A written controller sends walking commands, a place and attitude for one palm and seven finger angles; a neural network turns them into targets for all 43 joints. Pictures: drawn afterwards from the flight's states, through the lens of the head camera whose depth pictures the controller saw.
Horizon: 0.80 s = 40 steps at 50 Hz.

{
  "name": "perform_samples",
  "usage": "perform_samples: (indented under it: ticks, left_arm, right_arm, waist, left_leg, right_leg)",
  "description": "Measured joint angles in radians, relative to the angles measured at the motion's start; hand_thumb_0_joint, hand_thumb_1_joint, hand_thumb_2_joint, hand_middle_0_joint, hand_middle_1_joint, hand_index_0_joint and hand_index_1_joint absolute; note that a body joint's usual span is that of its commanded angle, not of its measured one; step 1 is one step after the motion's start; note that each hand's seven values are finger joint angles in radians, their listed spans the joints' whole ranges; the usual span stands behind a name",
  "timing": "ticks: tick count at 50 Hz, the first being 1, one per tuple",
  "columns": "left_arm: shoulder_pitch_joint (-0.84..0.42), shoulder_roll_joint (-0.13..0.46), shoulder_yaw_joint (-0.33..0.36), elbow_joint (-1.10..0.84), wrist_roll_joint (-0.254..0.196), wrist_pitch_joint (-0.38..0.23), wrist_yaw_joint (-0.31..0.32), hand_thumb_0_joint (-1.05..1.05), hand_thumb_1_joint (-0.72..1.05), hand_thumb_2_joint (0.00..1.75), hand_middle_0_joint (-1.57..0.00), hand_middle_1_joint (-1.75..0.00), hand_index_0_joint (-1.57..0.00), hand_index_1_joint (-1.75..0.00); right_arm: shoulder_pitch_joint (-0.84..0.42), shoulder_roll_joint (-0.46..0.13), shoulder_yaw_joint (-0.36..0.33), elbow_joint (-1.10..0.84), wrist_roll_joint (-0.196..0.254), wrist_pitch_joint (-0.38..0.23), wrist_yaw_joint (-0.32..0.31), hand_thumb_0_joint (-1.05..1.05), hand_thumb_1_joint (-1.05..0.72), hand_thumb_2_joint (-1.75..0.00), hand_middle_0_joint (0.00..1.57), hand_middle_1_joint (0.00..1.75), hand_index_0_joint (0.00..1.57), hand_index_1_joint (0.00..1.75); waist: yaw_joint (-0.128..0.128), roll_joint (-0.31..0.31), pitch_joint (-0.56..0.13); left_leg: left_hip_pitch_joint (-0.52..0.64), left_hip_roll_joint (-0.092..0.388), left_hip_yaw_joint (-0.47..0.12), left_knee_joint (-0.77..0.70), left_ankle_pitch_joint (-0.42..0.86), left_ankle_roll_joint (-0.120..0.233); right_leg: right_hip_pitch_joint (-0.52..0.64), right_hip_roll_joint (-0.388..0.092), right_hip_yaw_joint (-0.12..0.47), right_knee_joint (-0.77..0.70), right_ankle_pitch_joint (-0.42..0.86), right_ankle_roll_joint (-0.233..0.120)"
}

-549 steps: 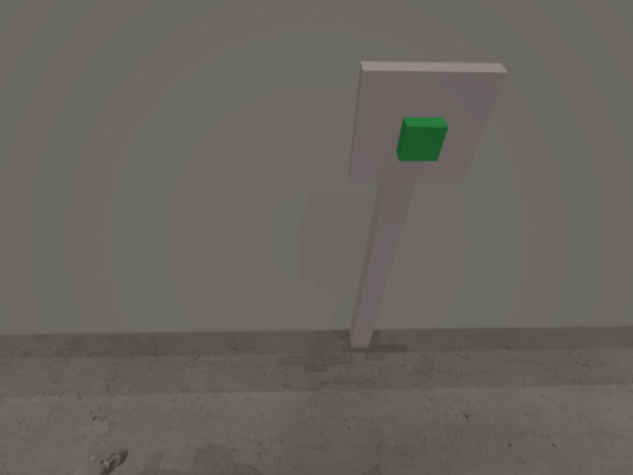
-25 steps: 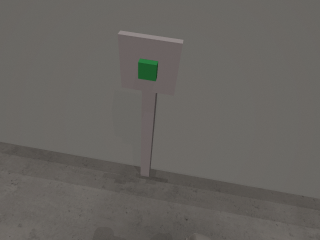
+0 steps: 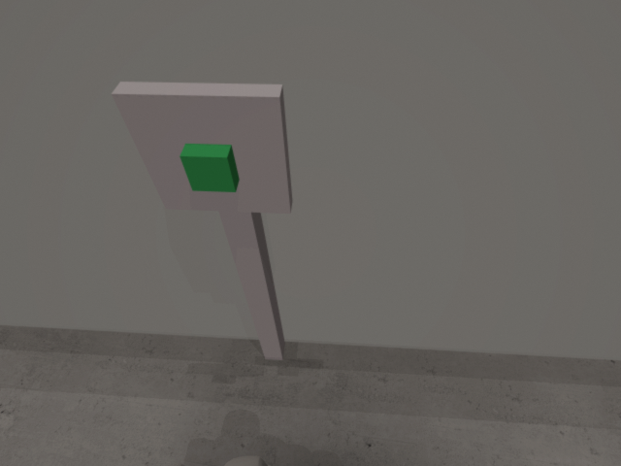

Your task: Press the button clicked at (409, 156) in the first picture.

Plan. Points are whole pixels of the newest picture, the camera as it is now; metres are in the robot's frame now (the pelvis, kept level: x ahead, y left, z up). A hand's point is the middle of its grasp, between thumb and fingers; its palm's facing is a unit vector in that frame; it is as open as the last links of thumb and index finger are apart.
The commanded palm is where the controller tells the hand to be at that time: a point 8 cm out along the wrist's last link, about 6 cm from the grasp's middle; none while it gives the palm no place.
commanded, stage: come to a stop and stand still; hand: left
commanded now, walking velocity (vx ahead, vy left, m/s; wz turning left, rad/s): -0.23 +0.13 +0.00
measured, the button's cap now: (211, 166) +0.49 +0.16 +0.11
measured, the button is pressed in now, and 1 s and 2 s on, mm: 0 0 0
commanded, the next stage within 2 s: look again from close up in 1.16 s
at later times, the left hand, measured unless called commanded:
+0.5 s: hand out of the picture -0.02 +0.24 -0.17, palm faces +0.07 -0.98 -0.18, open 7.4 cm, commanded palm none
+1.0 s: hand out of the picture -0.06 +0.14 -0.17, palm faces +0.04 -0.98 -0.17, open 7.3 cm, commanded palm none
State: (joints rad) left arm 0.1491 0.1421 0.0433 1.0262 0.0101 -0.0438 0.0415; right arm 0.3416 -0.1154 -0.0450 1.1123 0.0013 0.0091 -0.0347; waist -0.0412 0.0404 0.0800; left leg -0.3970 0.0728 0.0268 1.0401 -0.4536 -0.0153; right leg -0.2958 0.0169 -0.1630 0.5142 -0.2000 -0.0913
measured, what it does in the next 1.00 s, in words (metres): steps on the spot: left foot, then right foot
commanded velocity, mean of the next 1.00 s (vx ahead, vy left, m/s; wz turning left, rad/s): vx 0.00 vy -0.05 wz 0.00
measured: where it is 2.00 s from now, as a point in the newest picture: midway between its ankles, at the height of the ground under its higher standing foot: outside the picture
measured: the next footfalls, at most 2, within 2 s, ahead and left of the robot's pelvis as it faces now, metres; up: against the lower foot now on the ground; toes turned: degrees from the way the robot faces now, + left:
left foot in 0.28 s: +0.03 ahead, +0.17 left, +0.00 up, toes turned +2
right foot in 0.68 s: -0.01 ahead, -0.13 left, +0.00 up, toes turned -6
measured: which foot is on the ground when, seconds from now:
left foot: up 0.00-0.26, down 0.28-1.00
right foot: down 0.00-0.30, up 0.32-0.66, down 0.68-1.00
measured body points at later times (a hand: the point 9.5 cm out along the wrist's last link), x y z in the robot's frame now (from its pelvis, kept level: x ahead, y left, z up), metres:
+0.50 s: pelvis -0.03 +0.05 +0.01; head -0.01 +0.07 +0.46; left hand -0.03 +0.29 -0.16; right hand +0.03 -0.18 -0.13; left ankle -0.01 +0.17 -0.73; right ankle -0.06 -0.09 -0.67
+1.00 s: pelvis -0.05 -0.02 +0.01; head -0.06 -0.03 +0.46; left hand -0.06 +0.19 -0.15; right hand -0.10 -0.23 -0.16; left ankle -0.01 +0.16 -0.73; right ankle -0.09 -0.10 -0.73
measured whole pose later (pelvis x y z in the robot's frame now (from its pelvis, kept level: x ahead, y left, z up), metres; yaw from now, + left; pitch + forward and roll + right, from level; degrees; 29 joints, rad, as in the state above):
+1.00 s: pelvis -0.05 -0.02 +0.01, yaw -1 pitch -3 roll +0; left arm 0.31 0.10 0.01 1.14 0.00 -0.01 0.03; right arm 0.34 -0.13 -0.03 1.18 -0.02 0.02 -0.03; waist -0.02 0.04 0.03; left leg -0.21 0.12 0.00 0.44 -0.18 -0.08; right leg -0.09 0.04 -0.08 0.45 -0.31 -0.05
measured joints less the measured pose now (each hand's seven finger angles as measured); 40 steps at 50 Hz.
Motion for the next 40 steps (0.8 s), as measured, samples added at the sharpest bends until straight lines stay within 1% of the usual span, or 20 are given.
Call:
perform_samples:
  ticks: [2, 6, 9, 11, 12, 14, 15, 16, 17, 18, 21, 24, 27, 30, 31, 33, 34, 36, 38, 40]
  left_arm:
    - [0.004, 0.002, 0.000, -0.002, 0.005, 0.011, -0.001, -0.02, 0.95, 0.90, -0.21, -0.30, -0.20, -0.30]
    - [0.016, -0.004, 0.005, -0.010, 0.011, 0.033, -0.003, -0.01, 0.93, 0.90, -0.21, -0.30, -0.20, -0.30]
    - [0.031, 0.001, 0.011, -0.017, 0.019, 0.046, -0.004, -0.01, 0.92, 0.90, -0.21, -0.30, -0.20, -0.30]
    - [0.043, 0.009, 0.015, -0.019, 0.022, 0.051, -0.005, 0.00, 0.92, 0.90, -0.21, -0.30, -0.20, -0.30]
    - [0.049, 0.014, 0.017, -0.017, 0.023, 0.054, -0.005, 0.00, 0.92, 0.90, -0.21, -0.30, -0.20, -0.30]
    - [0.068, 0.024, 0.019, -0.014, 0.018, 0.061, -0.006, 0.00, 0.91, 0.90, -0.21, -0.30, -0.20, -0.30]
    - [0.072, 0.034, 0.020, -0.008, 0.013, 0.068, -0.007, 0.00, 0.91, 0.90, -0.21, -0.30, -0.20, -0.30]
    - [0.075, 0.043, 0.021, -0.002, 0.009, 0.075, -0.008, 0.00, 0.91, 0.90, -0.20, -0.30, -0.20, -0.30]
    - [0.082, 0.050, 0.022, 0.002, 0.008, 0.081, -0.008, 0.00, 0.91, 0.90, -0.20, -0.30, -0.20, -0.30]
    - [0.088, 0.056, 0.023, 0.005, 0.009, 0.087, -0.010, 0.00, 0.91, 0.90, -0.20, -0.30, -0.20, -0.30]
    - [0.103, 0.062, 0.030, 0.018, 0.012, 0.095, -0.022, 0.00, 0.91, 0.90, -0.20, -0.30, -0.20, -0.30]
    - [0.127, 0.063, 0.034, 0.029, 0.013, 0.093, -0.035, 0.00, 0.91, 0.90, -0.20, -0.30, -0.20, -0.30]
    - [0.145, 0.062, 0.031, 0.046, 0.013, 0.097, -0.040, 0.00, 0.91, 0.90, -0.20, -0.30, -0.20, -0.30]
    - [0.144, 0.056, 0.022, 0.060, 0.010, 0.096, -0.042, 0.00, 0.91, 0.90, -0.20, -0.30, -0.20, -0.30]
    - [0.141, 0.053, 0.018, 0.062, 0.008, 0.091, -0.041, 0.00, 0.91, 0.90, -0.20, -0.30, -0.20, -0.30]
    - [0.135, 0.048, 0.011, 0.064, 0.006, 0.074, -0.040, 0.00, 0.91, 0.90, -0.20, -0.30, -0.20, -0.30]
    - [0.132, 0.045, 0.008, 0.066, 0.006, 0.063, -0.036, 0.00, 0.91, 0.90, -0.20, -0.30, -0.20, -0.30]
    - [0.123, 0.020, -0.004, 0.080, 0.005, 0.049, -0.030, 0.00, 0.91, 0.90, -0.20, -0.30, -0.20, -0.30]
    - [0.132, 0.000, -0.015, 0.086, 0.004, 0.037, -0.028, 0.00, 0.91, 0.90, -0.20, -0.30, -0.20, -0.30]
    - [0.137, -0.017, -0.024, 0.092, 0.001, 0.030, -0.023, 0.00, 0.91, 0.90, -0.20, -0.30, -0.20, -0.30]
  right_arm:
    - [-0.054, -0.012, -0.007, -0.028, -0.003, 0.010, 0.003, 0.00, -0.91, -0.90, 0.19, 0.30, 0.20, 0.30]
    - [-0.138, -0.054, -0.023, -0.061, -0.015, 0.032, 0.002, 0.01, -0.93, -0.90, 0.20, 0.30, 0.20, 0.30]
    - [-0.175, -0.076, -0.031, -0.083, -0.013, 0.032, 0.007, 0.01, -0.94, -0.90, 0.19, 0.30, 0.20, 0.30]
    - [-0.192, -0.080, -0.031, -0.093, -0.011, 0.026, 0.009, 0.01, -0.93, -0.90, 0.19, 0.30, 0.20, 0.30]
    - [-0.197, -0.079, -0.030, -0.098, -0.010, 0.021, 0.010, 0.01, -0.93, -0.90, 0.19, 0.30, 0.20, 0.30]
    - [-0.194, -0.075, -0.024, -0.106, -0.008, 0.005, 0.012, 0.00, -0.93, -0.90, 0.19, 0.30, 0.20, 0.30]
    - [-0.193, -0.064, -0.022, -0.103, -0.011, -0.003, 0.011, 0.00, -0.92, -0.90, 0.19, 0.30, 0.20, 0.30]
    - [-0.189, -0.052, -0.017, -0.102, -0.014, -0.006, 0.010, 0.00, -0.92, -0.90, 0.19, 0.30, 0.20, 0.30]
    - [-0.183, -0.040, -0.009, -0.102, -0.018, -0.006, 0.010, 0.00, -0.92, -0.90, 0.19, 0.30, 0.20, 0.30]
    - [-0.176, -0.028, -0.001, -0.101, -0.022, -0.007, 0.006, 0.00, -0.92, -0.90, 0.19, 0.30, 0.20, 0.30]
    - [-0.161, -0.014, 0.005, -0.094, -0.026, -0.006, -0.012, 0.00, -0.93, -0.90, 0.20, 0.30, 0.20, 0.30]
    - [-0.156, -0.020, 0.007, -0.085, -0.028, -0.003, -0.011, -0.01, -0.94, -0.90, 0.20, 0.30, 0.21, 0.30]
    - [-0.146, -0.026, 0.002, -0.081, -0.030, -0.006, -0.007, 0.00, -0.93, -0.90, 0.20, 0.30, 0.21, 0.30]
    - [-0.132, -0.034, -0.003, -0.073, -0.033, -0.008, -0.002, 0.00, -0.92, -0.90, 0.20, 0.30, 0.21, 0.30]
    - [-0.125, -0.037, -0.005, -0.068, -0.033, -0.008, 0.000, 0.00, -0.92, -0.90, 0.20, 0.30, 0.21, 0.30]
    - [-0.107, -0.042, -0.008, -0.054, -0.028, -0.007, 0.004, 0.00, -0.92, -0.90, 0.20, 0.30, 0.21, 0.30]
    - [-0.097, -0.045, -0.009, -0.045, -0.023, -0.006, 0.005, 0.00, -0.91, -0.90, 0.20, 0.30, 0.21, 0.30]
    - [-0.078, -0.060, -0.010, -0.018, -0.017, 0.006, 0.006, 0.00, -0.91, -0.90, 0.20, 0.30, 0.21, 0.30]
    - [-0.053, -0.065, -0.007, 0.003, -0.020, 0.015, 0.009, 0.00, -0.91, -0.90, 0.20, 0.30, 0.20, 0.30]
    - [-0.034, -0.066, -0.001, 0.020, -0.021, 0.013, 0.010, 0.00, -0.91, -0.90, 0.20, 0.30, 0.20, 0.30]
  waist:
    - [0.012, 0.004, 0.001]
    - [0.040, 0.008, 0.009]
    - [0.059, -0.008, 0.013]
    - [0.069, -0.025, 0.013]
    - [0.071, -0.034, 0.010]
    - [0.071, -0.046, -0.002]
    - [0.069, -0.066, -0.003]
    - [0.072, -0.084, -0.003]
    - [0.074, -0.094, -0.006]
    - [0.074, -0.099, -0.011]
    - [0.071, -0.094, -0.025]
    - [0.069, -0.087, -0.039]
    - [0.055, -0.075, -0.049]
    - [0.035, -0.057, -0.050]
    - [0.029, -0.050, -0.050]
    - [0.023, -0.045, -0.051]
    - [0.024, -0.044, -0.051]
    - [0.020, -0.005, -0.049]
    - [0.018, 0.009, -0.066]
    - [0.016, 0.017, -0.073]
  left_leg:
    - [-0.032, 0.001, -0.010, -0.054, 0.012, -0.010]
    - [-0.057, -0.015, -0.024, -0.083, 0.021, -0.029]
    - [-0.031, -0.028, -0.018, -0.132, 0.011, -0.035]
    - [0.010, -0.034, -0.012, -0.205, 0.018, -0.034]
    - [0.039, -0.037, -0.008, -0.261, 0.041, -0.033]
    - [0.122, -0.035, 0.001, -0.424, 0.138, -0.022]
    - [0.134, -0.045, 0.007, -0.447, 0.144, -0.004]
    - [0.138, -0.053, 0.013, -0.448, 0.146, 0.007]
    - [0.145, -0.054, 0.017, -0.455, 0.150, 0.015]
    - [0.152, -0.052, 0.017, -0.471, 0.159, 0.019]
    - [0.169, -0.042, 0.013, -0.536, 0.203, 0.021]
    - [0.174, -0.035, 0.019, -0.586, 0.239, 0.020]
    - [0.171, -0.026, 0.026, -0.612, 0.261, 0.014]
    - [0.159, -0.016, 0.026, -0.617, 0.274, 0.003]
    - [0.153, -0.013, 0.025, -0.613, 0.276, -0.003]
    - [0.135, -0.014, 0.024, -0.590, 0.272, -0.017]
    - [0.122, -0.014, 0.024, -0.568, 0.265, -0.026]
    - [0.123, 0.001, 0.003, -0.547, 0.229, -0.026]
    - [0.135, 0.004, -0.005, -0.552, 0.200, -0.020]
    - [0.157, 0.011, -0.005, -0.571, 0.255, -0.016]
  right_leg:
    - [-0.003, -0.006, 0.006, -0.005, 0.002, 0.002]
    - [-0.014, -0.026, 0.018, 0.008, 0.000, 0.015]
    - [-0.026, -0.044, 0.028, 0.021, 0.000, 0.028]
    - [-0.036, -0.054, 0.034, 0.031, 0.001, 0.038]
    - [-0.043, -0.058, 0.036, 0.039, 0.001, 0.044]
    - [-0.062, -0.061, 0.037, 0.073, -0.010, 0.060]
    - [-0.071, -0.071, 0.045, 0.097, -0.023, 0.068]
    - [-0.078, -0.069, 0.066, 0.128, -0.087, 0.078]
    - [-0.088, -0.058, 0.089, 0.174, -0.155, 0.086]
    - [-0.098, -0.046, 0.112, 0.231, -0.197, 0.093]
    - [-0.118, -0.018, 0.160, 0.393, -0.211, 0.110]
    - [-0.101, -0.022, 0.177, 0.451, -0.188, 0.126]
    - [-0.050, -0.038, 0.169, 0.398, -0.210, 0.135]
    - [0.021, -0.050, 0.152, 0.255, -0.246, 0.133]
    - [0.049, -0.051, 0.146, 0.192, -0.235, 0.131]
    - [0.115, -0.055, 0.134, 0.032, -0.143, 0.126]
    - [0.140, -0.055, 0.135, -0.027, -0.123, 0.114]
    - [0.156, -0.033, 0.120, -0.035, -0.122, 0.090]
    - [0.168, -0.027, 0.113, -0.045, -0.120, 0.075]
    - [0.179, -0.017, 0.108, -0.049, -0.119, 0.067]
